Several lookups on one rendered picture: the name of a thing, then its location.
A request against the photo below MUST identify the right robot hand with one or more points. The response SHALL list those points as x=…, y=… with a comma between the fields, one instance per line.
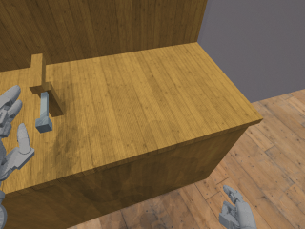
x=238, y=216

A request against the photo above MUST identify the left robot hand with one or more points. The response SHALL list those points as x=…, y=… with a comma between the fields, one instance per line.
x=19, y=156

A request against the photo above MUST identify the tap lever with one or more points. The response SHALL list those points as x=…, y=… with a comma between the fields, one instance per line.
x=44, y=124

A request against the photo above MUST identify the counter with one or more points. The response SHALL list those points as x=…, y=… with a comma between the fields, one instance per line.
x=138, y=108

